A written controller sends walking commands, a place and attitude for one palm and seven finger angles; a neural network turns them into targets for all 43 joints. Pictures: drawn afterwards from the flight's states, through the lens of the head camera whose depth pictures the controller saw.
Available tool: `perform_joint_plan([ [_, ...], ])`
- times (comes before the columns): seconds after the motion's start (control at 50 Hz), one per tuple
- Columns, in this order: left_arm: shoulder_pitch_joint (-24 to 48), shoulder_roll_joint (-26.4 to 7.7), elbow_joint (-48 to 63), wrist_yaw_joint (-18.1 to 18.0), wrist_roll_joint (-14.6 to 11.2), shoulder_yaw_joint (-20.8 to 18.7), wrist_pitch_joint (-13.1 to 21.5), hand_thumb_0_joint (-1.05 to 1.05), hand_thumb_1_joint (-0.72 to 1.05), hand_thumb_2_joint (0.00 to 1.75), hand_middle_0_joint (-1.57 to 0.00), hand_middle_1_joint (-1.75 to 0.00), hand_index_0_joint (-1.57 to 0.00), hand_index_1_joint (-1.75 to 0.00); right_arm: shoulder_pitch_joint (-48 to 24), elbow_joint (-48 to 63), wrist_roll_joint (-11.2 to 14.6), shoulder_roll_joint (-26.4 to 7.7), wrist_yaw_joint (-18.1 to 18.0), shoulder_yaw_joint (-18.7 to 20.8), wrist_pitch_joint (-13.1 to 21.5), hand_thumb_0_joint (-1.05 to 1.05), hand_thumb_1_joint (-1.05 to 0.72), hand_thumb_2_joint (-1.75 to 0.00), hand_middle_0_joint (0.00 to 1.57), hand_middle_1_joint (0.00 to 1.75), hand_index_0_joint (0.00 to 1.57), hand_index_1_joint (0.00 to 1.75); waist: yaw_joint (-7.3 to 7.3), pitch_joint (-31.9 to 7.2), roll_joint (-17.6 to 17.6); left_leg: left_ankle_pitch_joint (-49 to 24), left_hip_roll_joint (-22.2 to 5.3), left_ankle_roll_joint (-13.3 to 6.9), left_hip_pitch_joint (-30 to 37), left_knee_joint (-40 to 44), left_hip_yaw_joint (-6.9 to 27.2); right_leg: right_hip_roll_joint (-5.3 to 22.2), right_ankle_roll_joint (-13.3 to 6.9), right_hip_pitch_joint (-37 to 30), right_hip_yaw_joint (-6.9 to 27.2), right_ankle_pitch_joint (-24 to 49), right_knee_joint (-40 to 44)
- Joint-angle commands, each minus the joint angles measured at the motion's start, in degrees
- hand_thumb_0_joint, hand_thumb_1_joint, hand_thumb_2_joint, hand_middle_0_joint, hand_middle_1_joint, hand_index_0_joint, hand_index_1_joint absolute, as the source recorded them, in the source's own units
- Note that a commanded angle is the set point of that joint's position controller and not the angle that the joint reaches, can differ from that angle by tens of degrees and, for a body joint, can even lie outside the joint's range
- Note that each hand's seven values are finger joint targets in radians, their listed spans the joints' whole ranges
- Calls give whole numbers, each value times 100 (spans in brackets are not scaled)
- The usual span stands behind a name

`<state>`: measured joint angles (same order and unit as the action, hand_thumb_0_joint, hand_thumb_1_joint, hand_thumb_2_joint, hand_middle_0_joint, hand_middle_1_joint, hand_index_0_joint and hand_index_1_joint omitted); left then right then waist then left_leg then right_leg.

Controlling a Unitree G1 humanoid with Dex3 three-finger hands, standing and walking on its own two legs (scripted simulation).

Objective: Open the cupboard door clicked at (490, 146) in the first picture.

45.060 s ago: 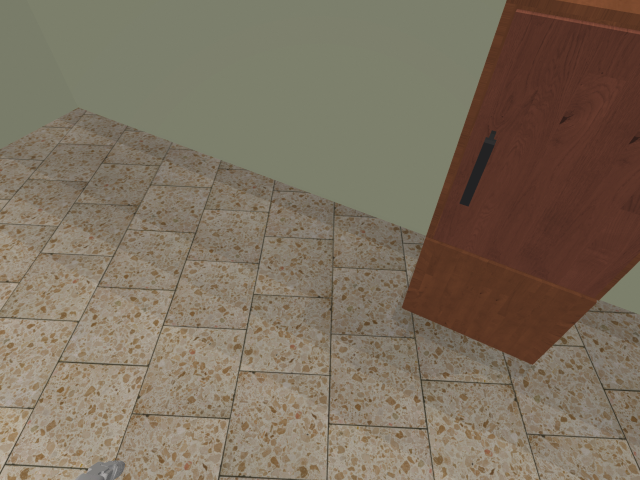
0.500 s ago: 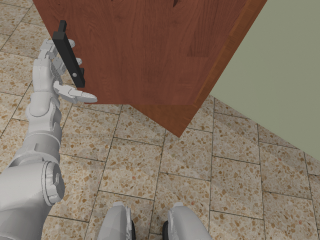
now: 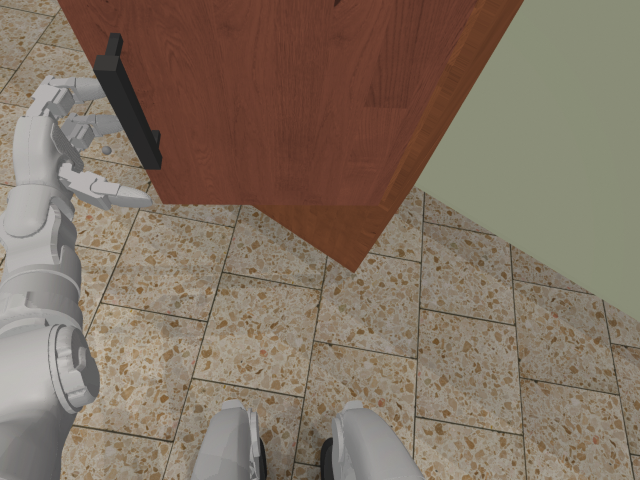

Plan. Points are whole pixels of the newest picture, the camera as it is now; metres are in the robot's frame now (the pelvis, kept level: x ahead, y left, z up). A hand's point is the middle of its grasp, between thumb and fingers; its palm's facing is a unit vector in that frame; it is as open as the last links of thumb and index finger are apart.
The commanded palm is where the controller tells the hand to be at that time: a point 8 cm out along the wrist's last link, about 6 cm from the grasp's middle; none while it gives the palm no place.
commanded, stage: move the hooked fingers beside the handle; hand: left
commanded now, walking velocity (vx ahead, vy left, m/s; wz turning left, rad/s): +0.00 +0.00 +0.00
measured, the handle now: (136, 108) +0.56 +0.21 +0.05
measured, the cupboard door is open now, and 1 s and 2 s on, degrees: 37 37 37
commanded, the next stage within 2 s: slide the fingers in behind the handle in 1.18 s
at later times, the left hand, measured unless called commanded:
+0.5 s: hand (84, 147) +0.50 +0.25 +0.05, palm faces +0.04 -1.00 -0.01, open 14.0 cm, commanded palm +0.48 +0.28 +0.05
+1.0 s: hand (84, 149) +0.49 +0.25 +0.05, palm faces +0.05 -1.00 -0.02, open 14.0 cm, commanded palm +0.48 +0.28 +0.05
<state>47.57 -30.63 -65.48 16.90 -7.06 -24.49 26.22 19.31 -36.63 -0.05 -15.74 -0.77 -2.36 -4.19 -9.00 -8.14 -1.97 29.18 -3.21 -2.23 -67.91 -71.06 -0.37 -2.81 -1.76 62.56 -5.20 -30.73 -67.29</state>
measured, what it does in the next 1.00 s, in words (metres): stands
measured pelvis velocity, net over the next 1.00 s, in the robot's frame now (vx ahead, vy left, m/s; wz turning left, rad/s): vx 0.00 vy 0.01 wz -0.01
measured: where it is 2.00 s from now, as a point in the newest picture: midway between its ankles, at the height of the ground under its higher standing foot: outside the picture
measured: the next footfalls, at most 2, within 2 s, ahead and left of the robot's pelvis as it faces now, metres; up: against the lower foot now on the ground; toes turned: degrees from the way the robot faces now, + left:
none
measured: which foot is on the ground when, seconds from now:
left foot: down 0.00-1.00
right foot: down 0.00-1.00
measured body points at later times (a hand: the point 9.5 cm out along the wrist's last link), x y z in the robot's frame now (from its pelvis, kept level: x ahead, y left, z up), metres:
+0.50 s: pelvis +0.00 +0.01 +0.00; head +0.15 +0.04 +0.42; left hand +0.49 +0.31 +0.05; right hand +0.02 -0.26 -0.11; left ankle +0.03 +0.09 -0.63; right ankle +0.01 -0.11 -0.63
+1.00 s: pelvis +0.00 +0.01 +0.00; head +0.15 +0.04 +0.43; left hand +0.48 +0.30 +0.06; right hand +0.03 -0.26 -0.11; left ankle +0.03 +0.09 -0.63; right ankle +0.01 -0.11 -0.63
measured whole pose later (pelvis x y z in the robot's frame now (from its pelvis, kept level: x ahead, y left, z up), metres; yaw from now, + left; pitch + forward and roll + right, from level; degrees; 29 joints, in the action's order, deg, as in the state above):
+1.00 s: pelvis +0.00 +0.01 +0.00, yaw +0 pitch +26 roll -5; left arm 46.7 -32.1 -64.0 19.0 -7.6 -25.2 25.6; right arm 19.5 -36.5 -0.1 -15.2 -0.9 -2.8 -4.3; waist -8.7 -8.0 -2.1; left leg 29.4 -2.9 -3.0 -67.5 -70.6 -0.5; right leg -2.7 -0.8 61.7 -4.9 -30.4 -65.9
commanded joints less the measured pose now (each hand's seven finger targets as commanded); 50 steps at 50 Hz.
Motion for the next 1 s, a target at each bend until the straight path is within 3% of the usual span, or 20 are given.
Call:
perform_joint_plan([
  [0.0,2226,-1705,1066,56,-77,-247,349,0,-50,30,-30,-120,-30,-120,900,276,16,-1054,-79,337,115,0,-90,-90,20,30,20,30,-60,-2651,-705,-1970,117,1,2329,621,387,-82,53,-904,428,1781,831],
  [0.06,2373,-1910,1166,121,-61,-329,377,0,-50,30,-30,-120,-30,-120,894,291,11,-1083,-108,325,140,0,-90,-90,20,30,20,30,-36,-2785,-813,-1982,108,3,2377,602,413,-75,39,-896,424,1760,779],
  [0.12,2477,-1589,1344,209,-127,-121,419,0,-50,30,-30,-120,-30,-120,918,278,5,-1068,-98,350,177,0,-90,-90,20,30,20,30,-80,-2956,-1095,-2250,92,34,2843,603,498,-92,11,-576,349,1770,733],
  [0.2,2396,-1713,845,277,-127,-157,192,0,-50,30,-30,-120,-30,-120,926,234,35,-1132,-125,319,159,0,-90,-90,20,30,20,30,-163,-2532,-642,-1831,74,3,2401,625,515,-93,51,-526,338,1478,817],
  [0.28,2694,-2029,1141,272,-83,-321,261,0,-50,30,-30,-120,-30,-120,953,234,3,-1165,-158,313,195,0,-90,-90,20,30,20,30,-130,-2891,-940,-2026,51,35,2726,603,596,-84,27,-379,311,1481,731],
  [0.34,2521,-1891,1248,306,-117,-294,329,0,-50,30,-30,-120,-30,-120,991,217,-8,-1145,-124,341,208,0,-90,-90,20,30,20,30,-63,-3165,-1144,-2396,30,88,3137,606,662,-104,7,-274,262,1616,701],
  [0.36,2449,-2004,1162,311,-102,-365,306,0,-50,30,-30,-120,-30,-120,1000,199,-3,-1165,-125,337,193,0,-90,-90,20,30,20,30,-52,-3060,-1102,-2395,12,101,3095,626,681,-105,1,-262,246,1599,697],
  [0.38,2409,-1722,968,340,-122,-151,224,0,-50,30,-30,-120,-30,-120,995,197,13,-1137,-116,320,183,0,-90,-90,20,30,20,30,-149,-2837,-951,-2260,30,69,2938,629,637,-110,26,-250,256,1558,755],
  [0.4,2380,-1814,875,341,-110,-227,156,0,-50,30,-30,-120,-30,-120,1015,202,10,-1156,-124,313,168,0,-90,-90,20,30,20,30,-142,-2712,-783,-2184,26,54,2758,632,635,-108,32,-326,242,1555,752],
  [0.42,2436,-1819,829,346,-108,-216,141,0,-50,30,-30,-120,-30,-120,1015,202,12,-1157,-137,305,168,0,-90,-90,20,30,20,30,-171,-2656,-850,-2156,30,44,2727,618,635,-110,20,-244,248,1523,733],
  [0.48,2539,-1867,1146,313,-63,-222,168,0,-50,30,-30,-120,-30,-120,1036,223,-9,-1156,-128,325,156,0,-90,-90,20,30,20,30,-87,-2938,-1165,-2366,10,105,3081,650,695,-97,0,-135,212,1545,691],
  [0.54,2346,-1969,1286,262,-108,-428,274,0,-50,30,-30,-120,-30,-120,1081,225,-30,-1152,-99,357,149,0,-90,-90,20,30,20,30,-7,-3209,-1088,-2761,0,138,3298,639,730,-115,1,-278,196,1764,672],
  [0.62,2243,-1704,1338,234,-83,-247,245,0,-50,30,-30,-120,-30,-120,1076,250,-17,-1119,-76,362,105,0,-90,-90,20,30,20,30,-28,-3003,-1129,-2766,-4,134,3344,710,708,-120,-5,-231,179,1738,713],
  [0.66,2131,-1842,1328,204,-89,-380,225,0,-50,30,-30,-120,-30,-120,1074,243,-14,-1132,-67,373,79,0,-90,-90,20,30,20,30,17,-2995,-1020,-2761,-5,142,3298,715,693,-119,11,-337,185,1792,741],
  [0.7,2188,-1667,1302,200,-83,-208,211,0,-50,30,-30,-120,-30,-120,1051,253,-3,-1105,-69,354,60,0,-90,-90,20,30,20,30,-53,-2796,-955,-2655,6,124,3183,751,665,-118,18,-375,189,1788,776],
  [0.8,2092,-1797,1310,175,-86,-347,301,0,-50,30,-30,-120,-30,-120,1029,242,-14,-1120,-87,372,68,0,-90,-90,20,30,20,30,-11,-2850,-949,-2591,17,124,3176,746,644,-115,9,-420,221,1760,791],
  [0.84,2238,-1785,1372,185,-84,-314,355,0,-50,30,-30,-120,-30,-120,1030,213,-25,-1108,-92,365,71,0,-90,-90,20,30,20,30,-8,-2920,-1070,-2757,8,152,3325,740,680,-109,2,-366,201,1814,755],
  [0.88,2140,-1501,1244,219,-119,-124,317,0,-50,30,-30,-120,-30,-120,1000,224,-11,-1091,-76,368,69,0,-90,-90,20,30,20,30,-76,-2718,-955,-2592,5,143,3306,780,672,-117,14,-282,183,1702,827],
  [0.94,2040,-1596,1336,255,-144,-214,346,0,-50,30,-30,-120,-30,-120,985,242,-10,-1093,-87,379,66,0,-90,-90,20,30,20,30,34,-2910,-1077,-2783,22,160,3389,766,651,-108,-6,-396,201,1829,791],
  [0.98,2000,-1589,1282,241,-150,-228,321,0,-50,30,-30,-120,-30,-120,976,252,-12,-1095,-88,378,57,0,-90,-90,20,30,20,30,14,-2801,-915,-2669,25,134,3267,771,638,-106,10,-436,201,1802,816],
])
